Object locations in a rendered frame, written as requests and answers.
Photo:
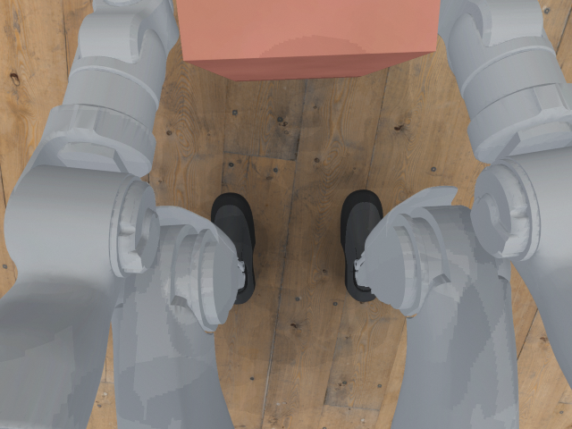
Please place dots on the robot right forearm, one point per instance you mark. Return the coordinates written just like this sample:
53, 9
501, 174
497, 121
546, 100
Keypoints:
517, 98

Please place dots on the robot left forearm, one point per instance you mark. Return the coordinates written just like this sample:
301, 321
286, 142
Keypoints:
114, 87

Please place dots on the robot left upper arm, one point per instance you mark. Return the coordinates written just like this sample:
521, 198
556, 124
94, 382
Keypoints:
74, 235

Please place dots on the carton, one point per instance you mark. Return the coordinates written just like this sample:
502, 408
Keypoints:
251, 40

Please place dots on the left robot shin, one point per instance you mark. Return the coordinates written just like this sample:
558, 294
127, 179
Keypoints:
175, 215

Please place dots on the robot left foot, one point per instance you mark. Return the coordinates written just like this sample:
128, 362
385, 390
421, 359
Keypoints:
232, 214

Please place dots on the robot right upper arm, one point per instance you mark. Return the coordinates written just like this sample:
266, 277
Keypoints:
523, 211

